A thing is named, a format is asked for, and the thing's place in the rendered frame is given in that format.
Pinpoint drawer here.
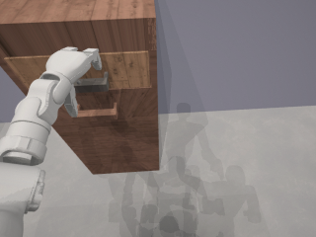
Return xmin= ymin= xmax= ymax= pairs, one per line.
xmin=4 ymin=50 xmax=150 ymax=89

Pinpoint robot left upper arm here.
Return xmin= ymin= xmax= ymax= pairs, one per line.
xmin=0 ymin=162 xmax=45 ymax=237

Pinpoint cabinet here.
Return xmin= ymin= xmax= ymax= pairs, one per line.
xmin=0 ymin=0 xmax=160 ymax=175

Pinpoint left robot forearm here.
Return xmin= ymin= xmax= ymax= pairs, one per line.
xmin=0 ymin=70 xmax=72 ymax=166

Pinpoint left robot hand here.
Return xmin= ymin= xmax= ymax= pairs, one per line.
xmin=45 ymin=46 xmax=102 ymax=118

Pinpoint handle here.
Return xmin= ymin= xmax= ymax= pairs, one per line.
xmin=72 ymin=109 xmax=119 ymax=122
xmin=73 ymin=71 xmax=110 ymax=93

